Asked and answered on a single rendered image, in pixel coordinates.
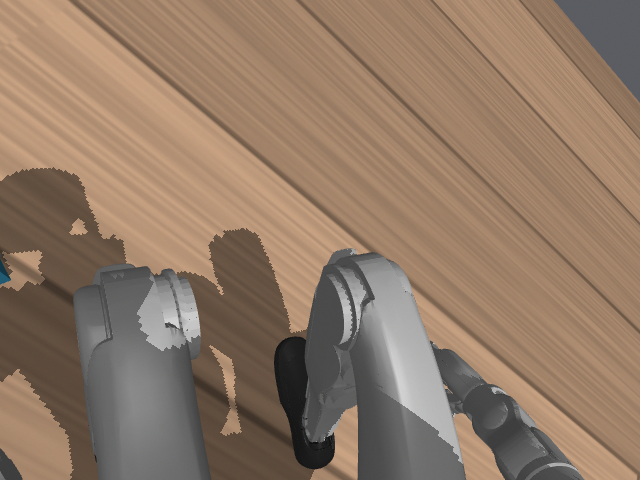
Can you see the left robot arm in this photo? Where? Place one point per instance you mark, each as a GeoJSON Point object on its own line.
{"type": "Point", "coordinates": [8, 470]}

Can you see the right robot hand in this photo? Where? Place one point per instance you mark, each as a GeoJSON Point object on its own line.
{"type": "Point", "coordinates": [457, 375]}

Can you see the carton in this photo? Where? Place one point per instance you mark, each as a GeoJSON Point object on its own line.
{"type": "Point", "coordinates": [4, 277]}

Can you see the right robot foot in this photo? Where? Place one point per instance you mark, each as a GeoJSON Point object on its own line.
{"type": "Point", "coordinates": [291, 379]}

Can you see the right robot arm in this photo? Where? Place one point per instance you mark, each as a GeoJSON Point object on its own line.
{"type": "Point", "coordinates": [522, 452]}

